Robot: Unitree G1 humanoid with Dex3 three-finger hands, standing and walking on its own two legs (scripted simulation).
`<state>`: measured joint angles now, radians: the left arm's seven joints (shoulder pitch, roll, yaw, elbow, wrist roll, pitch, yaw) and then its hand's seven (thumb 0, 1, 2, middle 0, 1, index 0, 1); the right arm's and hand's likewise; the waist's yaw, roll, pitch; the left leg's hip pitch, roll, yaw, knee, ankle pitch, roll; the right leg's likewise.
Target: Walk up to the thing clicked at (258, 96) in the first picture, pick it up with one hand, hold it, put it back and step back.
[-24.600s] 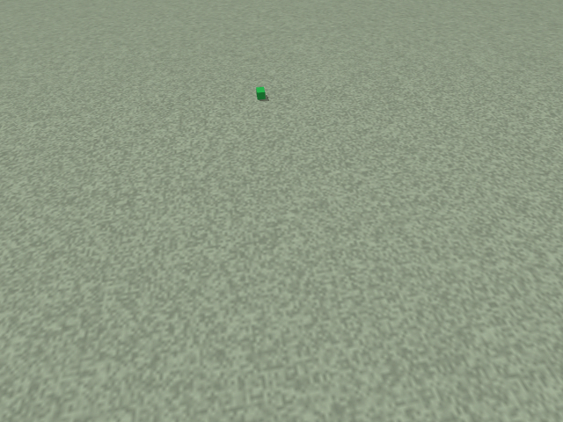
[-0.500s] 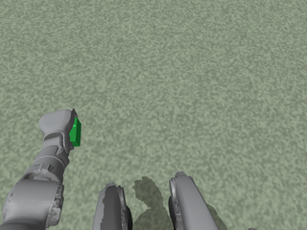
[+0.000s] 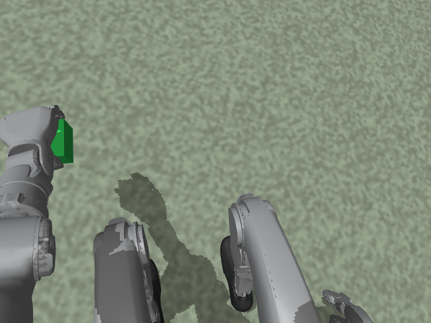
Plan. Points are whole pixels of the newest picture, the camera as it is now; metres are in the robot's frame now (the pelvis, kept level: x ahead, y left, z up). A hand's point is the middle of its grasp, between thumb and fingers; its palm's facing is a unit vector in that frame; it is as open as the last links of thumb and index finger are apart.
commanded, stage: crouch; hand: left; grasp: from above
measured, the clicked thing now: (53, 142) +0.49 +0.26 -0.19
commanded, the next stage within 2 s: lower in 0.74 s
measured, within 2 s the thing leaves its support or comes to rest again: neither
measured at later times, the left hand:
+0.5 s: hand (59, 148) +0.49 +0.27 -0.23, palm faces -0.44 -0.10 -0.89, open 10.3 cm
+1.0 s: hand (63, 149) +0.50 +0.27 -0.27, palm faces -0.45 -0.11 -0.89, open 10.2 cm
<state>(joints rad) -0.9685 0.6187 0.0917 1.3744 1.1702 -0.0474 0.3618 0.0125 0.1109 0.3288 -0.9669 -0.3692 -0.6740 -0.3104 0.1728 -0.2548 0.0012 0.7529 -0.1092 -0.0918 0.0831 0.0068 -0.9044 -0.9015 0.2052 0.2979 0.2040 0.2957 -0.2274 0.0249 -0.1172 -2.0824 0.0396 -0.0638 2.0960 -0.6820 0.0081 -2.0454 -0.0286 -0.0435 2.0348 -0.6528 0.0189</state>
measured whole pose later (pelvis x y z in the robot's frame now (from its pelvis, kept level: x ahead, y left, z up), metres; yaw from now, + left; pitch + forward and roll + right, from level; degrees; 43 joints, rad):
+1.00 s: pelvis -0.01 +0.00 -0.10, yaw -4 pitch +34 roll -8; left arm -1.13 0.82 0.13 1.59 1.21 -0.08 0.37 -0.01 0.03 0.38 -1.08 -0.30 -0.74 -0.33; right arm 0.18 -0.30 0.12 0.72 -0.15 -0.08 0.16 0.00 -0.92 -0.90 0.20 0.30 0.20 0.30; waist -0.31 -0.01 0.02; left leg -2.33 0.04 -0.13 2.43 -0.70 0.01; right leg -2.27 -0.01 -0.08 2.33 -0.65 0.03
